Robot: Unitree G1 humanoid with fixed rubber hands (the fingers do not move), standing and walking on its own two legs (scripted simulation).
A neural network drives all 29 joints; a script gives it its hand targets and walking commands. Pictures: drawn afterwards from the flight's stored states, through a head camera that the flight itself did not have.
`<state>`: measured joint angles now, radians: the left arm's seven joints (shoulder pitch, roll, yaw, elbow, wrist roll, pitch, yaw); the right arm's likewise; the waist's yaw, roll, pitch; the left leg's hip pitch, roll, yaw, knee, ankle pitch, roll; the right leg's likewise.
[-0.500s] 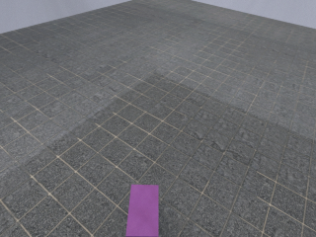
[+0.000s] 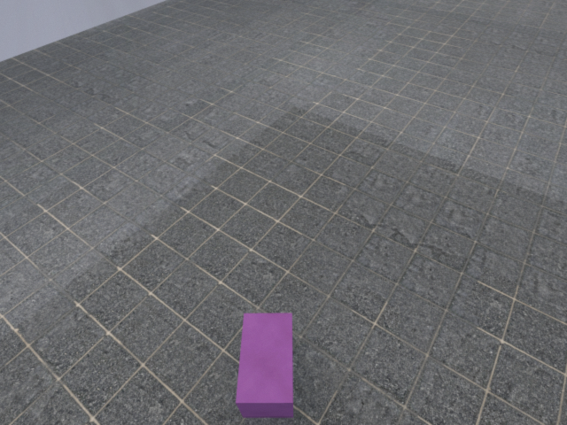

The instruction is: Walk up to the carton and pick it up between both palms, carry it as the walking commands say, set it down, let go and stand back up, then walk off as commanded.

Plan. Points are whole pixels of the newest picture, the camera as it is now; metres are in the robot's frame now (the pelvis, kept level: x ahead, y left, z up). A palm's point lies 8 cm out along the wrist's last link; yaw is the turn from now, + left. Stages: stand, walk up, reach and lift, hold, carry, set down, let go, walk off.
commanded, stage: walk off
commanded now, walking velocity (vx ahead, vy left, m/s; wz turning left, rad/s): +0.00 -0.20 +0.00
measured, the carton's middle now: (268, 364) +0.43 +0.09 -0.68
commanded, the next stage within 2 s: none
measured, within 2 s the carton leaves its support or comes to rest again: neither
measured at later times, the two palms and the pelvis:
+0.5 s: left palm out of the picture +0.09 +0.23 -0.13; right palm out of the picture +0.02 -0.29 -0.13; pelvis +0.01 -0.02 +0.00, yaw +3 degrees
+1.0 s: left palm out of the picture +0.06 +0.11 -0.10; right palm out of the picture +0.04 -0.39 -0.15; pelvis +0.02 -0.14 +0.01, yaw +4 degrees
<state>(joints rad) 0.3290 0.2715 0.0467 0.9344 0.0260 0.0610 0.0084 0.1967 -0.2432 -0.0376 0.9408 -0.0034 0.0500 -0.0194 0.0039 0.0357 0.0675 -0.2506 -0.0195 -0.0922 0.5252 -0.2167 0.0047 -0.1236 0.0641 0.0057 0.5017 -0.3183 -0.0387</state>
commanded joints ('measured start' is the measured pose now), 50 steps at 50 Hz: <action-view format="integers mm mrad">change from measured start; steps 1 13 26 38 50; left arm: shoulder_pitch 0 -37 -191 -77 -57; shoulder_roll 169 106 26 130 32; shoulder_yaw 34 35 20 24 1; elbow -21 -22 -66 -31 -48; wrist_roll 9 26 -3 5 -5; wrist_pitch -10 7 28 -4 -28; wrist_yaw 8 39 -6 -14 19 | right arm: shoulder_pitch -53 182 189 93 212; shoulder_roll -178 -106 -172 -108 -80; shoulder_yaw -34 -10 -14 -27 -42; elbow -46 46 72 31 116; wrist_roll -13 -15 -53 -39 -41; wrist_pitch -12 -59 -46 3 22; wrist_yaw -27 -55 -53 -63 -39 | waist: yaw -14 -56 -69 9 -5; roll -143 -165 125 -246 -183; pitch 22 -76 -16 -55 -110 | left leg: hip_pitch -142 -61 61 -289 -345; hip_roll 62 110 308 29 76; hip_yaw -47 102 -199 31 155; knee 15 -38 -196 554 606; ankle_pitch -110 -1 327 -355 -109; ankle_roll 4 14 142 -2 -70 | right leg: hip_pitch -15 115 -334 -85 41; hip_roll -236 -179 -81 -337 -229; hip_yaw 210 33 29 216 79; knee -267 18 444 -298 -305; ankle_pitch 18 587 -89 10 125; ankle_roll -44 -76 131 -6 -12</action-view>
